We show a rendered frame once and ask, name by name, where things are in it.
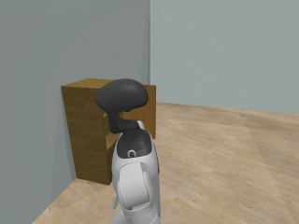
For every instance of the robot left upper arm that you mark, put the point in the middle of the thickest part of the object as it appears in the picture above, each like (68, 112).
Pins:
(136, 195)

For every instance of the right robot hand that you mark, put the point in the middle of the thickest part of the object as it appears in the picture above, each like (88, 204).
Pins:
(115, 202)

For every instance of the humanoid robot torso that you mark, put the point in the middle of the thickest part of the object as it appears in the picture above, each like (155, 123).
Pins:
(149, 164)

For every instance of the robot right thigh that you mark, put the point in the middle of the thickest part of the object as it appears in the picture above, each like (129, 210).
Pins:
(119, 218)

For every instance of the robot right upper arm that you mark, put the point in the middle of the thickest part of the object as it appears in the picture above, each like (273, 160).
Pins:
(141, 125)

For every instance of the cupboard door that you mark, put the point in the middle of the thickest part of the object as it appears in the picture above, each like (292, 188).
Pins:
(146, 113)

